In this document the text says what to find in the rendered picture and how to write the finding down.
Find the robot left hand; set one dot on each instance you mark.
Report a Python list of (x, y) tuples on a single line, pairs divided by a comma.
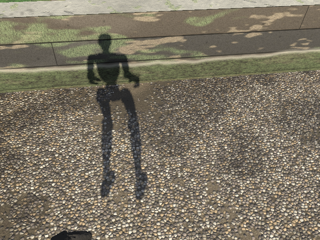
[(74, 235)]

